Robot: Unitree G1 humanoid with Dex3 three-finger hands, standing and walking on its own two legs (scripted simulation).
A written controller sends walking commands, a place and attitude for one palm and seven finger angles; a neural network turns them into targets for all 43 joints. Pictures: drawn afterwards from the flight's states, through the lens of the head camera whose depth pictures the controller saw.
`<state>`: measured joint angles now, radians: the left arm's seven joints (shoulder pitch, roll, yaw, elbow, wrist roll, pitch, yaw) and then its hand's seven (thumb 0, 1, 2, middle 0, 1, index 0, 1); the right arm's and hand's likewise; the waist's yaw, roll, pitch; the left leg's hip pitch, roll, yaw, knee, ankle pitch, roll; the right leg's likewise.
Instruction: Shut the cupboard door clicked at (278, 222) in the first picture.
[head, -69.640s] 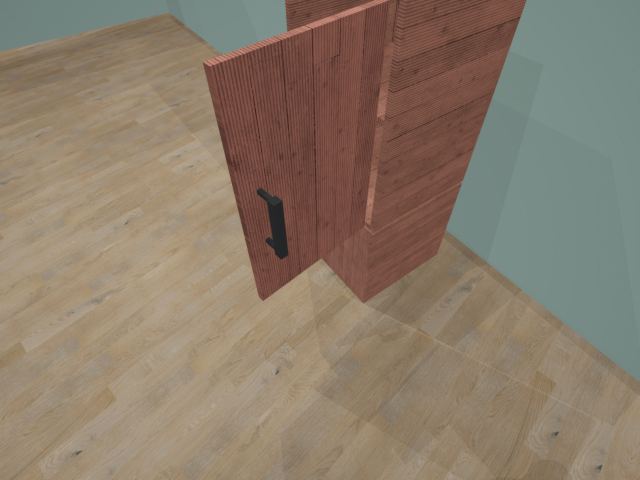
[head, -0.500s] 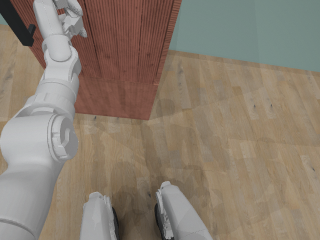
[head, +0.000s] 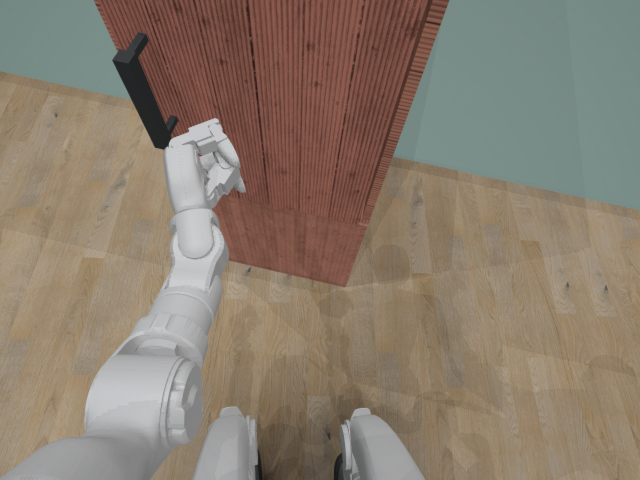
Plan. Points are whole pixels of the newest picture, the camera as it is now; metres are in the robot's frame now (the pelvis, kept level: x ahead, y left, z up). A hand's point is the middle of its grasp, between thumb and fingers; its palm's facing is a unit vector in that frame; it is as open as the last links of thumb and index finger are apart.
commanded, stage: draw the hand back to the body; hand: left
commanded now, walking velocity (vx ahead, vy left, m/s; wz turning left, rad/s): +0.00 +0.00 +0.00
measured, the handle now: (152, 96) +0.62 +0.19 +0.04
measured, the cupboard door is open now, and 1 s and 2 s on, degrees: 0 0 0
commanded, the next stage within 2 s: step back with the hand held close in 1.68 s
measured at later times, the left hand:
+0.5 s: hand (151, 190) +0.40 +0.14 +0.13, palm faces +0.17 -0.99 +0.00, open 3.1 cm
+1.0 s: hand out of the picture +0.28 +0.23 +0.21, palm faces +0.26 -0.92 -0.28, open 3.9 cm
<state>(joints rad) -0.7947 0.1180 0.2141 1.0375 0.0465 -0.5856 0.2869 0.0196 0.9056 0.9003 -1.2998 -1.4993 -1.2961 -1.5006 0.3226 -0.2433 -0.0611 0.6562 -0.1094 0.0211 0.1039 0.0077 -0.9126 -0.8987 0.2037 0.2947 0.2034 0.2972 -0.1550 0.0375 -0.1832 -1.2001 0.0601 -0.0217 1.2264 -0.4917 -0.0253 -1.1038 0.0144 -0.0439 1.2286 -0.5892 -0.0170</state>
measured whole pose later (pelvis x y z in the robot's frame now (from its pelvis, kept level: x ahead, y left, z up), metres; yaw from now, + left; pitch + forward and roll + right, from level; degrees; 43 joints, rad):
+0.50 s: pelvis +0.00 +0.00 +0.06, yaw +0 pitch +15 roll -1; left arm -0.39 0.14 0.15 0.64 -0.12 -0.41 0.12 0.02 0.91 0.90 -1.30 -1.50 -1.30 -1.50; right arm 0.37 -0.22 -0.01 0.63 0.00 0.05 0.02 0.01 -0.91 -0.90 0.21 0.30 0.21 0.30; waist -0.06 0.04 -0.15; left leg -0.81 0.06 0.00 0.95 -0.40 -0.02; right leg -0.72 0.02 -0.02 0.95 -0.48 -0.01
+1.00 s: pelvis +0.02 +0.02 +0.11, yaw +1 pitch +0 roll +0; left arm 0.18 0.28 0.11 -0.04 -0.06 -0.08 0.10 0.02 0.90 0.90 -0.85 -1.00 -0.84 -1.00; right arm 0.17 -0.21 0.05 0.53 0.04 0.01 -0.09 0.01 -0.91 -0.90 0.20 0.30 0.20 0.30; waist 0.03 0.06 -0.05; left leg -0.28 0.02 0.03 0.54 -0.26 0.00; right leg -0.19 -0.02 -0.01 0.52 -0.33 0.01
